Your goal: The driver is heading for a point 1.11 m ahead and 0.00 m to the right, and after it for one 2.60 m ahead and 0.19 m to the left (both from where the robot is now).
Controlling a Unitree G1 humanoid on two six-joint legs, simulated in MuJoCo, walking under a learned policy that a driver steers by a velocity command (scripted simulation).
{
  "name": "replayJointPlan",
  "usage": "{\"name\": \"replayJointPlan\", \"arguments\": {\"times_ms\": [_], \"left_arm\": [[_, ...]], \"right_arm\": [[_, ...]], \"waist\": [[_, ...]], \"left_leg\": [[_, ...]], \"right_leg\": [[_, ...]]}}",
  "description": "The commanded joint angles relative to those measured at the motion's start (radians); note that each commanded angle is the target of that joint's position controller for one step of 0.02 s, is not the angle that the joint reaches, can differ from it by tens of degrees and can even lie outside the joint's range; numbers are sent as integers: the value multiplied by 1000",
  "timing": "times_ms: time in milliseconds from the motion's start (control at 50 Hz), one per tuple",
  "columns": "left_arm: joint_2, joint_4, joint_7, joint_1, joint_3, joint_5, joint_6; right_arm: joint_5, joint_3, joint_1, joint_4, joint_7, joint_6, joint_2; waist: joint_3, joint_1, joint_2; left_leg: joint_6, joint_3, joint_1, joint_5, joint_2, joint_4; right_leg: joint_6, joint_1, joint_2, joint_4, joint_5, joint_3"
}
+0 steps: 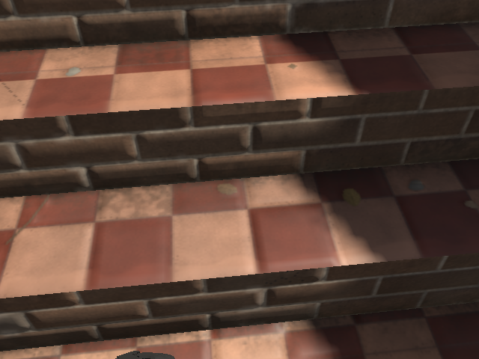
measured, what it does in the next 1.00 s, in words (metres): climbs: left foot 0.20 m higher, then right foot 0.20 m higher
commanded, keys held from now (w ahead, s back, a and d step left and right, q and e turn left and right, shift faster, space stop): w+e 0.32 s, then w+q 0.26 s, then q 0.42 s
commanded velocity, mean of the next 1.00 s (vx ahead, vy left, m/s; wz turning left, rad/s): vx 0.39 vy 0.00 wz -0.04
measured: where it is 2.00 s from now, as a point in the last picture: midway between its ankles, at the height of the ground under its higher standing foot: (300, 117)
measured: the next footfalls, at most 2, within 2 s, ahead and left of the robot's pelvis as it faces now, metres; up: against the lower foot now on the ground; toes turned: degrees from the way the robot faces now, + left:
left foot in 0.38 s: +0.36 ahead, +0.09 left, +0.40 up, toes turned -15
right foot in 0.92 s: +0.62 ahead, -0.18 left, +0.60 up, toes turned -8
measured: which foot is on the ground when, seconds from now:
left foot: down 0.00-0.00, up 0.02-0.36, down 0.38-0.96, up 0.98-1.00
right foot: down 0.00-0.44, up 0.46-0.90, down 0.92-1.00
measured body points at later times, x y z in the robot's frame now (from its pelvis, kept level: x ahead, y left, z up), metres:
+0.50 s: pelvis +0.24 +0.02 +0.23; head +0.22 +0.04 +0.68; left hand +0.33 +0.24 +0.08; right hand +0.38 -0.24 +0.15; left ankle +0.32 +0.10 -0.39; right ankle +0.10 -0.08 -0.40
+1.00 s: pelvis +0.45 -0.06 +0.41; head +0.45 -0.04 +0.86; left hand +0.75 +0.08 +0.38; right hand +0.41 -0.26 +0.26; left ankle +0.33 +0.09 -0.25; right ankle +0.58 -0.17 -0.20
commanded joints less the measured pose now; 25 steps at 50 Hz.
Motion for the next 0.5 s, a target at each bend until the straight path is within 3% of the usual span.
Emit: {"name": "replayJointPlan", "arguments": {"times_ms": [20, 40, 60, 80, 100, 120, 140, 160, 180, 200, 220, 240, 260, 280, 300, 320, 340, 360, 380, 400, 420, 440, 460, 480, 500], "left_arm": [[253, 87, 95, 362, 113, 24, -28], [241, 86, 99, 237, 116, 16, -46], [135, 215, 53, 524, 64, 99, -41], [118, 267, 34, 543, 68, 75, -71], [126, 279, 19, 484, 68, 38, -96], [80, 266, 8, 382, 57, 20, -105], [36, 274, 1, 351, 37, 47, -108], [38, 243, -5, 291, 30, 46, -115], [47, 222, 0, 291, 37, 44, -117], [26, 224, 2, 336, 29, 58, -126], [25, 247, 8, 401, 24, 77, -129], [27, 254, 11, 430, 22, 91, -133], [65, 269, -3, 491, 20, 121, -132], [78, 268, -9, 522, 23, 109, -140], [105, 259, -19, 486, 27, 99, -142], [154, 208, -30, 380, 44, 33, -126], [186, 194, -40, 426, 40, 0, -154], [249, 193, -50, 425, 56, -9, -174], [277, 191, -51, 436, 75, -32, -200], [279, 199, -58, 448, 88, -21, -208], [216, 260, -72, 611, 94, 57, -208], [150, 273, -95, 603, 83, 94, -182], [109, 300, -107, 450, 96, 72, -133], [71, 47, 9, 305, 102, 73, -177], [1, -44, 34, 173, 74, 86, -179]], "right_arm": [[155, -78, -186, -270, -78, -51, -173], [95, -56, -275, -322, -108, -49, -96], [77, -26, -107, -136, -35, 28, -7], [70, -37, -173, -195, -14, 30, -35], [79, -27, -195, -241, -24, 21, -6], [64, -7, -222, -259, -30, 10, 16], [59, -2, -212, -278, -54, 20, -18], [62, -13, -227, -296, -70, 24, -72], [78, -9, -244, -302, -76, 29, -74], [82, -4, -295, -313, -85, 26, -68], [81, 17, -326, -314, -92, 27, -37], [82, 25, -364, -333, -95, 25, -25], [80, 25, -480, -417, -99, 37, -47], [82, 23, -547, -447, -104, 50, -60], [79, 14, -635, -498, -120, 61, -107], [66, 28, -681, -552, -119, 89, -81], [73, 23, -680, -563, -103, 103, -53], [89, 16, -586, -531, -90, 117, -84], [82, 1, -455, -497, -83, 124, -116], [68, -26, -357, -468, -78, 123, -174], [83, -40, -194, -412, -82, 123, -209], [72, -61, 13, -344, -95, 138, -251], [20, -79, 62, -329, -105, 156, -281], [131, -95, -68, -223, -184, 112, -187], [159, -81, -73, -183, -215, 91, -142]], "waist": [[-128, 99, -340], [-81, 62, -274], [45, 145, -235], [135, 94, -202], [133, 25, -143], [120, -38, -97], [77, -94, -66], [53, -133, -62], [54, -117, -158], [89, -105, -144], [110, -82, -163], [128, -73, -115], [79, -61, -53], [93, -36, -90], [99, -34, -105], [76, -94, -135], [104, -96, -269], [71, -130, -271], [10, -164, -275], [-80, -170, -267], [-254, -127, -117], [-313, -210, 30], [-38, -309, 247], [7, -120, 173], [128, -90, 29]], "left_leg": [[9, -107, -474, 31, -215, 1023], [-12, -363, -611, -111, -233, 1466], [75, -705, -931, 114, -319, 1646], [85, -668, -1082, 13, -326, 1804], [93, -681, -1134, -56, -339, 1817], [102, -632, -1188, -136, -315, 1861], [98, -557, -1233, -136, -283, 1814], [84, -477, -1213, -158, -232, 1772], [62, -425, -1206, -284, -226, 1891], [65, -406, -1219, -298, -225, 1962], [69, -397, -1272, -359, -228, 2075], [77, -392, -1282, -340, -218, 2038], [69, -347, -1172, -209, -187, 1806], [54, -332, -1147, -211, -155, 1703], [25, -353, -1065, -303, -134, 1539], [-26, -226, -723, -580, -175, 1231], [-97, -128, -538, -635, -234, 1244], [-113, -118, -576, -578, -281, 1193], [-94, -128, -635, -501, -309, 1000], [-47, -149, -630, -490, -337, 881], [83, -431, -345, -192, -267, 820], [174, -812, -98, -483, -164, 493], [282, -1236, -207, -966, -43, 112], [235, -1242, -227, -1216, -56, 111], [173, -1113, -330, -1124, -70, 127]], "right_leg": [[-197, 747, -119, -748, -287, 824], [-185, 670, -144, -914, -345, 911], [-72, 660, -134, -880, -200, 879], [-58, 688, -158, -865, 25, 829], [-54, 695, -160, -822, 296, 754], [-81, 667, -137, -792, 429, 632], [-87, 694, -130, -785, 625, 531], [-47, 645, -117, -827, 630, 458], [-80, 599, -120, -894, 563, 453], [-82, 539, -118, -932, 428, 473], [-82, 520, -120, -966, 327, 505], [-71, 500, -116, -971, 262, 500], [-50, 449, -84, -991, 268, 489], [-64, 448, -84, -1017, 336, 479], [-69, 402, -110, -1078, 379, 492], [-130, 206, -126, -1269, 449, 461], [-219, 168, -217, -1312, 891, 538], [-229, 390, -275, -1209, 1514, 510], [-213, 715, -330, -1097, 1974, 464], [-194, 910, -315, -934, 2252, 398], [-132, 821, -243, -667, 2311, 342], [-116, 572, -155, -441, 1856, 369], [-40, 197, 61, 87, 748, 390], [5, 185, 28, 420, 594, 284], [25, 104, 9, 504, 588, 279]]}}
